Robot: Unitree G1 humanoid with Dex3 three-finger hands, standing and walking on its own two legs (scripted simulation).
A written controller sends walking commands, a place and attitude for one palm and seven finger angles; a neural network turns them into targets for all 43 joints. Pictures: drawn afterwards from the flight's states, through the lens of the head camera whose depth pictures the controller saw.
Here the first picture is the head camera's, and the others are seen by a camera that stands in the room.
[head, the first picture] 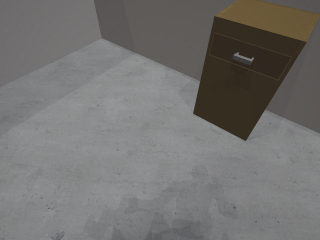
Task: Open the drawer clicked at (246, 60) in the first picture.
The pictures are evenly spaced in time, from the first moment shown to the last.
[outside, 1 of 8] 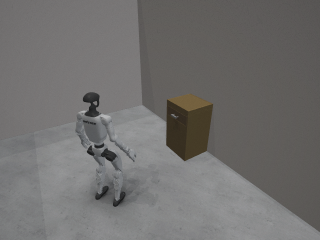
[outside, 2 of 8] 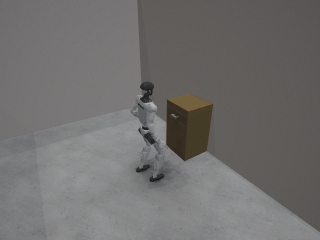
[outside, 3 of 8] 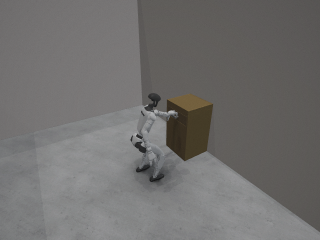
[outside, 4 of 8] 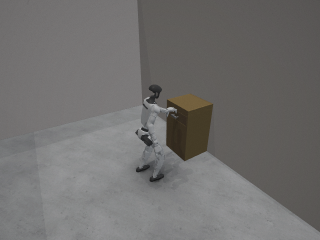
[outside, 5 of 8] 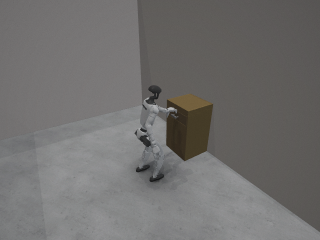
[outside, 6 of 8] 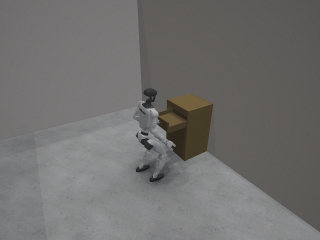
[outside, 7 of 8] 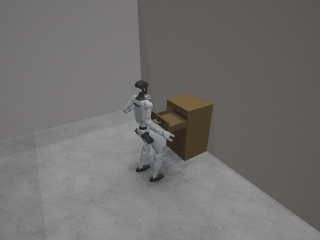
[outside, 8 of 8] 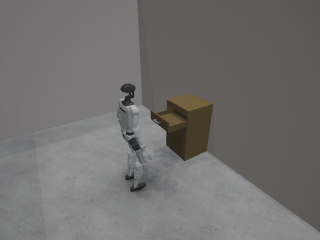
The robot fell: no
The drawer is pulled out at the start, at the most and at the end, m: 0.00 0.30 0.29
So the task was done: yes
